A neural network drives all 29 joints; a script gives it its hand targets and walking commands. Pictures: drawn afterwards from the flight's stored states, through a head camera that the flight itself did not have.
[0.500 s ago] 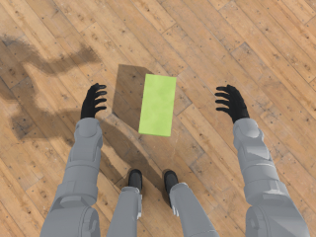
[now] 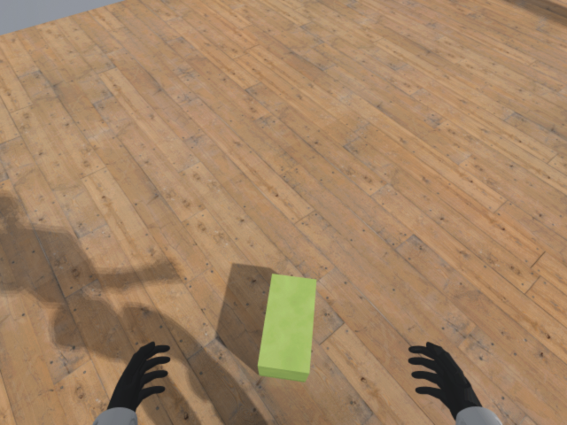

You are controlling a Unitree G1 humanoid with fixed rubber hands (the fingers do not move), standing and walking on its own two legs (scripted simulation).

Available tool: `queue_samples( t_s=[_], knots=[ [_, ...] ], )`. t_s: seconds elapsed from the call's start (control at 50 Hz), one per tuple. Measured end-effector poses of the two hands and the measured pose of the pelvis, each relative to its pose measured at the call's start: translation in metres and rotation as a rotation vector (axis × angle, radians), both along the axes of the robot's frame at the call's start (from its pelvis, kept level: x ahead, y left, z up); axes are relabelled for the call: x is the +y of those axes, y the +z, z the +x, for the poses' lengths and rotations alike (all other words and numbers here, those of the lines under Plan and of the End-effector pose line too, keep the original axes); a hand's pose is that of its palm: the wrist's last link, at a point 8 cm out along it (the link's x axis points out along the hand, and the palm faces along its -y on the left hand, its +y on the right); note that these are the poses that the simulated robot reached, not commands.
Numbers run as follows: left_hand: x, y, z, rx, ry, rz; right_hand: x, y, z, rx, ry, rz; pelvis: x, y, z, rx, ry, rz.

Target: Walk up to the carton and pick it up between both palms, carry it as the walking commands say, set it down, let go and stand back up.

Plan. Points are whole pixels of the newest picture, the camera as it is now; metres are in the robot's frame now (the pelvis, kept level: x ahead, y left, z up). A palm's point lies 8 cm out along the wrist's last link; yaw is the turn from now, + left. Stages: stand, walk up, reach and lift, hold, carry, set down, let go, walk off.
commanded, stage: let go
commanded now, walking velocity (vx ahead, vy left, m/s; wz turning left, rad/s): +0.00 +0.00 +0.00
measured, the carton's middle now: (288, 327) +0.46 -0.04 -0.69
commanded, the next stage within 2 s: stand in 0.54 s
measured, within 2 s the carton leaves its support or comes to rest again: neither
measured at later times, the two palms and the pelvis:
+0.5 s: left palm out of the picture +0.16 +0.25 -0.07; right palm (446, 407) +0.16 -0.21 -0.07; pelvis +0.00 +0.02 +0.00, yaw -1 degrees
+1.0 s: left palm out of the picture +0.14 +0.30 -0.09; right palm (483, 401) +0.17 -0.28 -0.09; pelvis +0.02 +0.00 +0.00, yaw +1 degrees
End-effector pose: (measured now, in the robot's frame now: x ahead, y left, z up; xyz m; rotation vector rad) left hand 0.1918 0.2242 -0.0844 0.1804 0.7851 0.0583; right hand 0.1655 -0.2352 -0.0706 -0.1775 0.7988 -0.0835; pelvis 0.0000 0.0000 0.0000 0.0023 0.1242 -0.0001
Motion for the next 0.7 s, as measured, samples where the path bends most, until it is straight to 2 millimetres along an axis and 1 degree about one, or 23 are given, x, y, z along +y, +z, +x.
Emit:
queue_samples(
  t_s=[0.08,0.18,0.3,0.42,0.5,0.56,0.6,0.7],
  knots=[
    [0.016,0.009,-0.017,0.007,0.007,0.008,0.003,0.005,-0.005,0.0,0.012,-0.002,0.006,0.001,0.002,-0.072,0.003,-0.001],
    [0.029,0.015,-0.03,0.017,0.02,0.011,0.014,0.005,-0.001,-0.006,0.025,0.01,0.013,0.001,0.001,-0.138,0.004,0.001],
    [0.034,0.017,-0.034,0.028,0.024,0.008,0.025,0.005,0.003,-0.016,0.024,0.024,0.019,0.0,0.0,-0.179,0.004,0.002],
    [0.031,0.016,-0.032,0.02,0.012,0.011,0.026,0.004,-0.002,0.004,0.005,0.012,0.021,-0.002,0.0,-0.196,-0.005,0.003],
    [0.029,0.016,-0.027,0.002,0.013,0.015,0.022,0.002,-0.005,0.028,-0.013,-0.008,0.02,-0.003,0.0,-0.206,-0.018,0.005],
    [0.026,0.014,-0.026,-0.006,0.012,0.027,0.014,0.001,-0.006,0.03,-0.023,-0.038,0.018,-0.005,0.0,-0.202,-0.016,0.005],
    [0.033,0.009,-0.03,0.015,0.014,0.073,0.004,-0.002,-0.006,0.022,-0.03,-0.074,0.017,-0.005,0.002,-0.182,-0.012,0.001],
    [0.058,0.001,-0.046,0.087,0.05,0.159,-0.023,-0.007,-0.007,0.035,-0.04,-0.139,0.013,-0.006,0.007,-0.147,-0.004,-0.004]
  ],
)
